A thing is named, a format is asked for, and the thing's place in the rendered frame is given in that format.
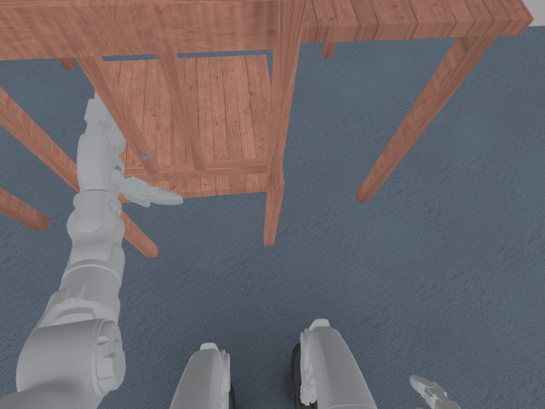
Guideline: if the robot right hand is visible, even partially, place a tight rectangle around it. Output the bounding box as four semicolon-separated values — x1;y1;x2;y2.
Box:
410;375;461;409

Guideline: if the chair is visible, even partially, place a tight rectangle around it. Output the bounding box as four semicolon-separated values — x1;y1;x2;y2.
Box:
0;0;307;258

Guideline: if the robot left hand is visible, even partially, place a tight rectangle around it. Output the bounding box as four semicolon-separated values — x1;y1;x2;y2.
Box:
77;92;183;208

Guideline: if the robot left forearm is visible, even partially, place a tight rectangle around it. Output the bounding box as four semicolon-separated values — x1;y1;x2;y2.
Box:
16;189;125;392

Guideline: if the table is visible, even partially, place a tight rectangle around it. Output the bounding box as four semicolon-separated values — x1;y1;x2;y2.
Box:
0;0;534;231

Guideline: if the robot left upper arm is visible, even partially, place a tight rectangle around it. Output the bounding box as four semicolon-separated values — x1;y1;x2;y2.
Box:
0;318;126;409

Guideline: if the robot right shin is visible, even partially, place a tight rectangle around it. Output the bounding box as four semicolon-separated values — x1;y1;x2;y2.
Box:
300;319;341;404

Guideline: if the right robot foot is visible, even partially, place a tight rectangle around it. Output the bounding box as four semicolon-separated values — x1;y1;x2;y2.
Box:
291;343;317;409

